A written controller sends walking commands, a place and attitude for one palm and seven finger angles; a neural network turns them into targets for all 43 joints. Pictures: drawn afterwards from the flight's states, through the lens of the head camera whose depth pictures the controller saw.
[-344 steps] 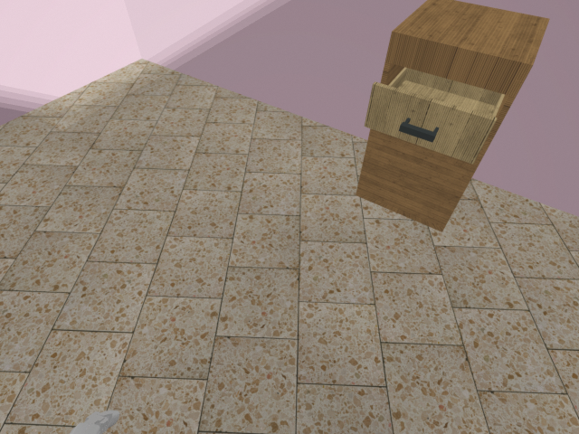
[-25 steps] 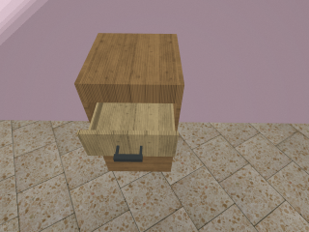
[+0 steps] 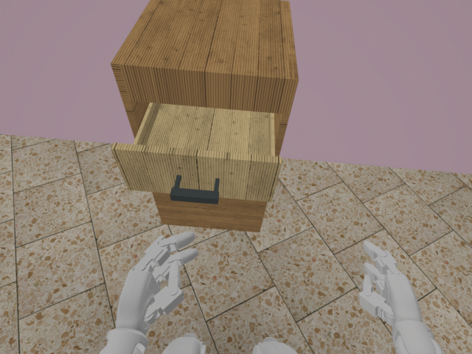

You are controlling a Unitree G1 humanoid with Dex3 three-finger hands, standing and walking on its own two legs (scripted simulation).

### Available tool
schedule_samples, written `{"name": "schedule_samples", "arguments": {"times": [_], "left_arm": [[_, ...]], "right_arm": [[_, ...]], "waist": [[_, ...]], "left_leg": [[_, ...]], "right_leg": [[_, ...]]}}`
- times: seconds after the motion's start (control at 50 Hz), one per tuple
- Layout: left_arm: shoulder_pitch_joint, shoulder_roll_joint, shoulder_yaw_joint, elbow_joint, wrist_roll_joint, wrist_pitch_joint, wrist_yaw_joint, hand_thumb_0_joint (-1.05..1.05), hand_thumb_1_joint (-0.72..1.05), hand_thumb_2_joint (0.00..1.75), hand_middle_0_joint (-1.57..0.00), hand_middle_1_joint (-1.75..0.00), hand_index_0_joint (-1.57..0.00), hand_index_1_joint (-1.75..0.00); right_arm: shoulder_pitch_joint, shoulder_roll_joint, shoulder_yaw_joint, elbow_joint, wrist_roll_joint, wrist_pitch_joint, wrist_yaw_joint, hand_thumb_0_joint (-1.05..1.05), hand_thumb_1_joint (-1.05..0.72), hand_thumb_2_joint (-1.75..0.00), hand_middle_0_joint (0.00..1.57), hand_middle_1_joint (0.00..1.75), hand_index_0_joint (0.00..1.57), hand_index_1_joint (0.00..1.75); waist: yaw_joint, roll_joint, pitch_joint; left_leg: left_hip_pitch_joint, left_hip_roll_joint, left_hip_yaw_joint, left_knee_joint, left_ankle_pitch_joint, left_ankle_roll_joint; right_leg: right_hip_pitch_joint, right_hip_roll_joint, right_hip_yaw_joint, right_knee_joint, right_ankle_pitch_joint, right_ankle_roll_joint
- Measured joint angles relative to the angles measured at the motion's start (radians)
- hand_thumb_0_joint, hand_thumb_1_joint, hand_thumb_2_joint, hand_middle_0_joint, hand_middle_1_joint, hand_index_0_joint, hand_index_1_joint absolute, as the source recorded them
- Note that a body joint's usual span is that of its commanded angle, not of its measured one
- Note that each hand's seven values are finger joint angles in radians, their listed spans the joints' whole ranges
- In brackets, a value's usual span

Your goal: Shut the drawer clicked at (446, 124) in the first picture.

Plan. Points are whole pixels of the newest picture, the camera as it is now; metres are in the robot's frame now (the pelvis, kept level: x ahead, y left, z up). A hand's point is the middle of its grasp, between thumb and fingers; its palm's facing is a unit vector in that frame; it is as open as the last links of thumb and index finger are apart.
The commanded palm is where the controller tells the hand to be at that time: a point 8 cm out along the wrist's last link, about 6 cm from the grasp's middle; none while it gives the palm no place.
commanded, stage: raise the hand and make a fist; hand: left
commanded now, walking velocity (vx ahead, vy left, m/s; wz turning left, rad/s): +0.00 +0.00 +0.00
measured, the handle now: (196, 188) +0.49 +0.13 -0.10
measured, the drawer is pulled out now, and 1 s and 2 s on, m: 0.17 0.17 0.17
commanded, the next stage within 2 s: bring the fist close to the handle in 1.46 s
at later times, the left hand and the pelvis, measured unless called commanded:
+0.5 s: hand (160, 270) +0.25 +0.14 +0.01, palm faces +0.06 -1.00 +0.02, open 3.5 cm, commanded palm +0.22 +0.19 +0.01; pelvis +0.00 +0.01 -0.02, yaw +0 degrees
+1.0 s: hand (168, 257) +0.27 +0.13 +0.00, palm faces -0.09 -1.00 +0.00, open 3.2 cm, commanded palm +0.25 +0.20 +0.01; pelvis +0.00 +0.04 -0.02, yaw +1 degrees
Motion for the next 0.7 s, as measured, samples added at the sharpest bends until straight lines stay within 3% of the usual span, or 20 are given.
{"name": "schedule_samples", "arguments": {"times": [0.06,0.14,0.2,0.24,0.28,0.34,0.38,0.42,0.46,0.52,0.6,0.64,0.7], "left_arm": [[0.043,0.045,-0.003,-0.013,0.022,0.043,0.050,0.02,0.90,0.90,-0.53,-0.66,-0.54,-0.65],[0.060,0.091,0.037,-0.116,-0.024,0.013,0.085,0.03,0.90,0.90,-0.61,-0.74,-0.62,-0.74],[-0.001,0.098,0.046,-0.192,-0.069,-0.029,0.049,0.03,0.90,0.90,-0.67,-0.81,-0.67,-0.80],[-0.074,0.094,0.033,-0.200,-0.081,-0.026,0.005,0.03,0.90,0.91,-0.70,-0.85,-0.71,-0.85],[-0.144,0.089,0.015,-0.174,-0.077,0.028,-0.041,0.02,0.90,0.91,-0.74,-0.90,-0.75,-0.89],[-0.200,0.087,-0.005,-0.120,-0.064,0.179,-0.072,0.02,0.90,0.91,-0.80,-0.96,-0.81,-0.96],[-0.185,0.079,0.005,-0.105,-0.071,0.267,-0.049,0.02,0.90,0.90,-0.84,-1.00,-0.85,-1.00],[-0.135,0.063,0.027,-0.122,-0.088,0.299,0.007,0.02,0.90,0.90,-0.88,-1.05,-0.89,-1.04],[-0.074,0.049,0.049,-0.157,-0.090,0.272,0.069,0.02,0.90,0.90,-0.92,-1.09,-0.93,-1.08],[-0.010,0.050,0.059,-0.203,-0.066,0.162,0.129,0.02,0.90,0.90,-0.98,-1.15,-0.99,-1.15],[-0.019,0.065,0.023,-0.199,-0.029,0.032,0.121,0.02,0.90,0.90,-1.06,-1.24,-1.07,-1.24],[-0.053,0.070,-0.008,-0.163,-0.015,0.024,0.095,0.02,0.90,0.91,-1.10,-1.29,-1.11,-1.28],[-0.107,0.083,-0.036,-0.113,0.004,0.077,0.074,0.02,0.90,0.90,-1.16,-1.35,-1.17,-1.35]], "right_arm": [[-0.026,0.016,0.013,-0.044,0.002,0.035,-0.004,0.01,-0.91,-0.90,0.20,0.30,0.20,0.30],[-0.041,0.061,0.053,-0.026,-0.006,0.035,-0.022,0.01,-0.91,-0.90,0.20,0.30,0.20,0.30],[-0.027,0.086,0.095,0.019,-0.007,0.023,-0.033,0.01,-0.91,-0.90,0.20,0.30,0.20,0.30],[-0.008,0.097,0.121,0.045,-0.004,0.023,-0.039,0.01,-0.91,-0.89,0.20,0.30,0.21,0.30],[0.019,0.105,0.139,0.058,0.007,0.036,-0.041,0.01,-0.91,-0.89,0.20,0.30,0.21,0.30],[0.069,0.105,0.147,0.056,0.023,0.073,-0.046,0.01,-0.90,-0.89,0.20,0.30,0.21,0.30],[0.102,0.097,0.137,0.049,0.025,0.096,-0.049,0.01,-0.90,-0.89,0.20,0.30,0.21,0.30],[0.133,0.087,0.117,0.043,0.024,0.105,-0.053,0.01,-0.90,-0.89,0.20,0.30,0.21,0.30],[0.161,0.073,0.094,0.043,0.018,0.101,-0.055,0.01,-0.90,-0.89,0.20,0.30,0.21,0.30],[0.180,0.045,0.069,0.053,0.003,0.082,-0.047,0.01,-0.91,-0.89,0.20,0.30,0.21,0.30],[0.151,0.007,0.052,0.062,-0.007,0.065,-0.035,0.01,-0.91,-0.90,0.20,0.30,0.20,0.30],[0.123,-0.001,0.050,0.055,-0.005,0.067,-0.036,0.01,-0.91,-0.90,0.20,0.30,0.20,0.30],[0.085,0.008,0.053,0.032,-0.001,0.081,-0.041,0.01,-0.91,-0.90,0.20,0.30,0.20,0.30]], "waist": [[0.025,0.013,0.005],[0.045,0.057,0.012],[0.049,0.094,0.014],[0.043,0.112,0.014],[0.031,0.121,0.014],[0.004,0.118,0.016],[-0.015,0.115,0.017],[-0.028,0.111,0.017],[-0.031,0.103,0.010],[-0.031,0.095,-0.004],[-0.035,0.097,-0.008],[-0.036,0.099,-0.004],[-0.036,0.095,0.001]], "left_leg": [[-0.086,-0.001,-0.015,0.090,-0.046,-0.001],[-0.172,0.008,-0.048,0.174,-0.070,-0.007],[-0.214,0.011,-0.070,0.211,-0.077,-0.008],[-0.235,0.012,-0.077,0.225,-0.077,-0.008],[-0.248,0.012,-0.073,0.225,-0.073,-0.005],[-0.239,0.011,-0.054,0.197,-0.062,0.001],[-0.217,0.012,-0.039,0.167,-0.055,0.006],[-0.188,0.014,-0.026,0.134,-0.049,0.010],[-0.167,0.016,-0.018,0.109,-0.045,0.012],[-0.166,0.014,-0.021,0.105,-0.047,0.017],[-0.210,0.007,-0.036,0.156,-0.064,0.024],[-0.234,0.005,-0.038,0.183,-0.072,0.029],[-0.253,0.005,-0.031,0.203,-0.079,0.035]], "right_leg": [[-0.075,-0.005,-0.018,0.075,-0.029,-0.005],[-0.138,-0.001,-0.055,0.127,-0.045,-0.010],[-0.165,0.000,-0.078,0.144,-0.048,-0.010],[-0.180,0.001,-0.086,0.149,-0.046,-0.009],[-0.194,0.001,-0.082,0.149,-0.041,-0.005],[-0.196,0.000,-0.062,0.132,-0.029,0.001],[-0.182,0.002,-0.046,0.109,-0.019,0.007],[-0.160,0.006,-0.031,0.082,-0.010,0.012],[-0.143,0.010,-0.022,0.059,-0.003,0.017],[-0.138,0.009,-0.025,0.050,-0.004,0.020],[-0.169,0.000,-0.042,0.087,-0.020,0.023],[-0.189,-0.003,-0.045,0.110,-0.028,0.027],[-0.210,-0.005,-0.039,0.130,-0.033,0.031]]}}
